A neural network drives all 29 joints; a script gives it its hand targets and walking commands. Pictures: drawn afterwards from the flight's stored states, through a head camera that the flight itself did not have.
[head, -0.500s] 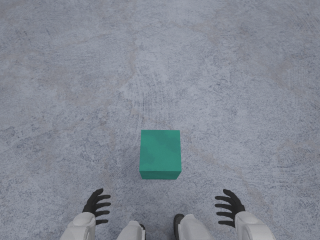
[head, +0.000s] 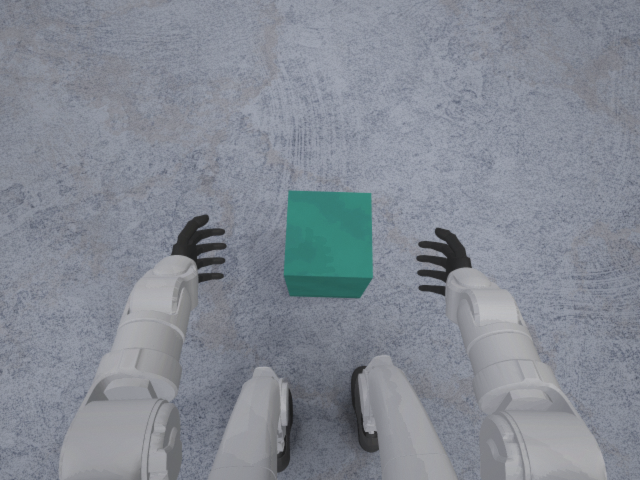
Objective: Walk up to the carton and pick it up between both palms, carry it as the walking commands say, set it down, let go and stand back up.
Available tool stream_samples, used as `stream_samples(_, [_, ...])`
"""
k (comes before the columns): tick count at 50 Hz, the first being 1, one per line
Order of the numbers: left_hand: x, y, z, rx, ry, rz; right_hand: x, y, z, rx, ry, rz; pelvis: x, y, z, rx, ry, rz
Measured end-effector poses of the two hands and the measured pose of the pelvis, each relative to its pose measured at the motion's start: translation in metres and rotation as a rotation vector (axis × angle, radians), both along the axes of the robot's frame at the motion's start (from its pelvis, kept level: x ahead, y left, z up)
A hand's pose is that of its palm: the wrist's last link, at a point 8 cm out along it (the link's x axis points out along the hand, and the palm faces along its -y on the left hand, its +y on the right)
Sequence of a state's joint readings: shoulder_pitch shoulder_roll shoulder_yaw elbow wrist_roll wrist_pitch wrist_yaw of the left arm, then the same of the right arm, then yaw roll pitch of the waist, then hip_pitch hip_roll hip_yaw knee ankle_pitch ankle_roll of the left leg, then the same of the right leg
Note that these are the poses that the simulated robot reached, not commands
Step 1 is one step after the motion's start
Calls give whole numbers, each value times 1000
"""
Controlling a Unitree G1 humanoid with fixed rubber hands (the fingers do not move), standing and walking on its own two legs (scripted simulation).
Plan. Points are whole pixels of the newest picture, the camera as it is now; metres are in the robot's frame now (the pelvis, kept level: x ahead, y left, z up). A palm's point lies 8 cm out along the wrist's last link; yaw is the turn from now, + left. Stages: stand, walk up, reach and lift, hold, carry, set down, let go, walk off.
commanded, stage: reach and lift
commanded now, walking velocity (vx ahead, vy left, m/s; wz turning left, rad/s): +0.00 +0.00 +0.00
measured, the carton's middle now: (327, 248) +0.55 -0.04 -0.56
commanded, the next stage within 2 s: none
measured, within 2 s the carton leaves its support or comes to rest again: neither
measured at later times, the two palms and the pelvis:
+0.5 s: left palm (205, 176) +0.53 +0.16 -0.12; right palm (449, 193) +0.49 -0.21 -0.12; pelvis +0.03 -0.01 -0.01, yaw +1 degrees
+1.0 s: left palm (211, 176) +0.56 +0.17 -0.16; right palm (431, 185) +0.52 -0.20 -0.17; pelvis +0.03 -0.01 -0.05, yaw +1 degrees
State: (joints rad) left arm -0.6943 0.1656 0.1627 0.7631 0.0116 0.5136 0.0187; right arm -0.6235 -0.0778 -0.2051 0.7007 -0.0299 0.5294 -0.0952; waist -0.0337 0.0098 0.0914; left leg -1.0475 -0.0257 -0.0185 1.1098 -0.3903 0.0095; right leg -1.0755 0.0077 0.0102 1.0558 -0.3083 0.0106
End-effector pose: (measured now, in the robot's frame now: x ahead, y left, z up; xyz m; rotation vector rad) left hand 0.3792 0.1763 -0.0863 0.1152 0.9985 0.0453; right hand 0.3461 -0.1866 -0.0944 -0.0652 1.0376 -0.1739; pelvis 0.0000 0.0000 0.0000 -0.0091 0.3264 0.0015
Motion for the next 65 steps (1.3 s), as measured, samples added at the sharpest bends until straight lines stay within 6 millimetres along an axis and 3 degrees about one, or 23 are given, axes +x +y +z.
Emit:
stream_samples(7, [54, -12, -13, -11, -84, 1, 52, -5, -6, -38, -103, -21, 17, -2, -6, 1, 135, -1])
stream_samples(17, [108, 3, -20, 6, -236, 20, 105, -7, -15, -18, -242, -31, 41, -7, -4, 1, 323, 3])
stream_samples(31, [175, -21, -35, -17, -371, -6, 170, -29, -30, -31, -390, -30, 27, -11, -17, 6, 473, 12])
stream_samples(38, [183, -14, -40, -2, -378, 6, 185, -28, -34, -17, -417, -37, 25, -12, -18, 15, 499, 9])
stream_samples(47, [176, -8, -60, -35, -362, 4, 178, -14, -55, -19, -367, -20, 27, -12, -32, -2, 519, 21])
stream_samples(53, [180, -12, -102, -38, -355, -4, 181, -12, -92, -38, -360, -24, 24, -8, -68, -17, 545, 25])
stream_samples(61, [179, -13, -179, -8, -351, -8, 179, -19, -168, -48, -357, -37, 16, 0, -125, -25, 595, 25])
stream_samples(65, [179, -11, -205, -7, -362, -1, 175, -25, -195, -49, -364, -44, 8, 3, -150, -25, 606, 24])
